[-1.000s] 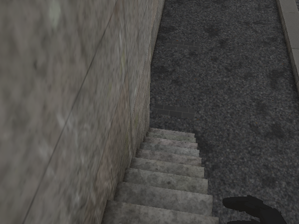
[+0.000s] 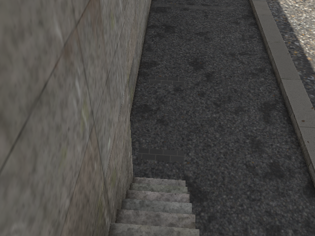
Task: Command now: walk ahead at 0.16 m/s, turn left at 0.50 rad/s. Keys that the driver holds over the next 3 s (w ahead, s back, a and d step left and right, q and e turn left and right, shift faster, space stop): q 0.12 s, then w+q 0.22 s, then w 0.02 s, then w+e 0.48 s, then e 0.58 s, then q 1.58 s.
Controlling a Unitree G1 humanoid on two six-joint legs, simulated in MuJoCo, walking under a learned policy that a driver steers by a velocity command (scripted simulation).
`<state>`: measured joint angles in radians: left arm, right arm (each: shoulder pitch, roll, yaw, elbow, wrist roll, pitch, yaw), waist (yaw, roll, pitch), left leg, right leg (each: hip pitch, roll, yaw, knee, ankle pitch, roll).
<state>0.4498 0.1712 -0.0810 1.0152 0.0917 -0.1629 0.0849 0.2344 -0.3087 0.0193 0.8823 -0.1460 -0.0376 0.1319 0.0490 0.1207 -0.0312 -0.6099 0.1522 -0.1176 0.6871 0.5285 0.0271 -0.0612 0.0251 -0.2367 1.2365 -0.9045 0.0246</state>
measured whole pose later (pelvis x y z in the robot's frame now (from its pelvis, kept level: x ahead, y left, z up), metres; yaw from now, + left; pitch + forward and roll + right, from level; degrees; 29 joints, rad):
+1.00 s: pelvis +0.89 +0.04 -0.96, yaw +10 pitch -4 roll +10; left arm 0.93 0.43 0.05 1.00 -0.01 -0.06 0.02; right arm 0.16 -0.31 -0.06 0.63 -0.06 -0.08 0.08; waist 0.12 -0.11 0.06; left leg -0.67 -0.09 -0.06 2.36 -0.65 -0.09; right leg -0.52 0.10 0.08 0.93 -0.13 0.11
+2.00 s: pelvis +1.40 -0.32 -1.64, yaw -3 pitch -3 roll -11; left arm -0.20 0.12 -0.06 0.36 -0.14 -0.09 -0.01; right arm 0.99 -0.09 0.04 0.89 -0.01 -0.02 -0.09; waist -0.20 -0.10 0.07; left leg -0.74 -0.14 -0.12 1.41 -0.79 -0.20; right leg -0.46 -0.08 0.04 0.80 0.22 0.04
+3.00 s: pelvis +1.15 -0.98 -2.23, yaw +29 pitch -2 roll +2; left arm 0.32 0.16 -0.03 0.79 0.01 0.05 0.08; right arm 0.16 -0.28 -0.04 0.64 0.02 0.09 -0.07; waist 0.08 -0.01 0.02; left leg -0.58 -0.12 -0.07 1.52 -0.23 -0.06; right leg -0.43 -0.04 -0.01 0.65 -0.19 -0.01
